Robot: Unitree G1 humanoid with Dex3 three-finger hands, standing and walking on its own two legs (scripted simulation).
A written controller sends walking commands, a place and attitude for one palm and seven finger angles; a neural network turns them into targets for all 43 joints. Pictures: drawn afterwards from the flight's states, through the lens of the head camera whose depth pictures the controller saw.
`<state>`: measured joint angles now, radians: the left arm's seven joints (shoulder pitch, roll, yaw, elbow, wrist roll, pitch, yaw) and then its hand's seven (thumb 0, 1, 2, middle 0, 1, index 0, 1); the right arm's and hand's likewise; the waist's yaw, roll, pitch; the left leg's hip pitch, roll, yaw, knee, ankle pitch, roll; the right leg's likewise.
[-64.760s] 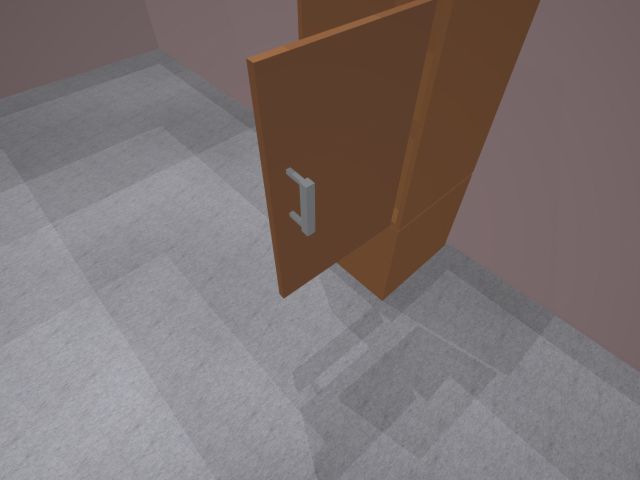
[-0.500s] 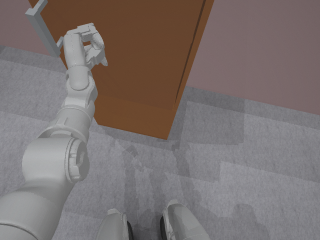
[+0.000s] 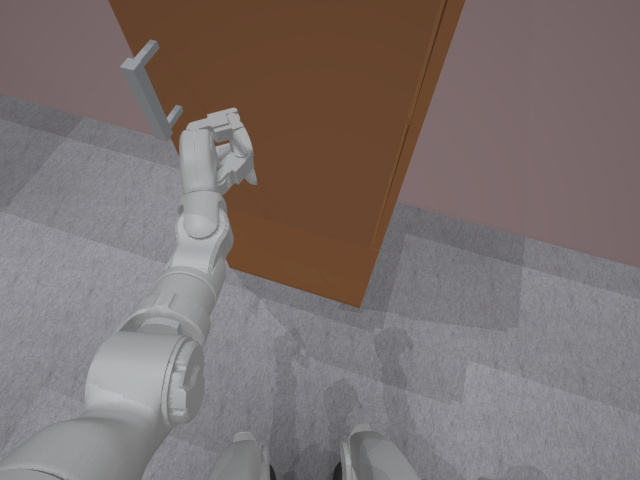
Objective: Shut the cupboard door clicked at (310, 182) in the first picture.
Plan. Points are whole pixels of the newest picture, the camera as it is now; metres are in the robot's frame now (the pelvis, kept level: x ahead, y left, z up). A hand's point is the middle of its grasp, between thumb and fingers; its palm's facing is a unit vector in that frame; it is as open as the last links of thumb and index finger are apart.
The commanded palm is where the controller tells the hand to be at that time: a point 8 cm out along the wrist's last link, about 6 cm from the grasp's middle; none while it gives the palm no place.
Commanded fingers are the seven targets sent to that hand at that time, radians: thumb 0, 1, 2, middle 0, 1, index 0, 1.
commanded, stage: draw the hand back to the body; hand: left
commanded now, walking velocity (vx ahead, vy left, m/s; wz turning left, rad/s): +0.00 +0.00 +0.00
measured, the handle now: (157, 93) +0.63 +0.18 +0.06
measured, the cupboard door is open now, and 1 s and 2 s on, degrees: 0 0 0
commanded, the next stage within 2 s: step back with the hand held close in 1.50 s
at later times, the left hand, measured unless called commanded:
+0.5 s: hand (127, 241) +0.35 +0.14 +0.15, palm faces +0.02 -0.99 -0.12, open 3.1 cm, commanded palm +0.31 +0.21 +0.16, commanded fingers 0.00 0.90 0.90 -1.02 -1.20 -1.02 -1.20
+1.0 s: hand out of the picture +0.24 +0.27 +0.22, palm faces +0.36 -0.87 -0.35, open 5.2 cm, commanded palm +0.18 +0.32 +0.24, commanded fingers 0.00 0.90 0.90 -0.34 -0.45 -0.34 -0.45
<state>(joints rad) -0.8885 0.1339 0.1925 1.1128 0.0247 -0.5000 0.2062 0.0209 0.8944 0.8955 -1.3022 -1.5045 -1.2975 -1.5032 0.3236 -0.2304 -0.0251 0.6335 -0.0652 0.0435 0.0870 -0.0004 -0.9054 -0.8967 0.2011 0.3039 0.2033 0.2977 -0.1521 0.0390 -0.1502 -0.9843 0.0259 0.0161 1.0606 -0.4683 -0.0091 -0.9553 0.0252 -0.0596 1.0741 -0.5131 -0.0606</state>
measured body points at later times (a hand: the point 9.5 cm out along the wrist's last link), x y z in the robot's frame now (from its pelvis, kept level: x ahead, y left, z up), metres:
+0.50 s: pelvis +0.01 +0.01 +0.06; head +0.02 -0.01 +0.51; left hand +0.34 +0.20 +0.15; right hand +0.15 -0.25 -0.04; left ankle +0.01 +0.13 -0.66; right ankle -0.01 -0.08 -0.66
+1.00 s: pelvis +0.02 +0.03 +0.08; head +0.00 +0.01 +0.53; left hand +0.21 +0.32 +0.24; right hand +0.22 -0.17 +0.00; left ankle +0.01 +0.13 -0.66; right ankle -0.01 -0.08 -0.66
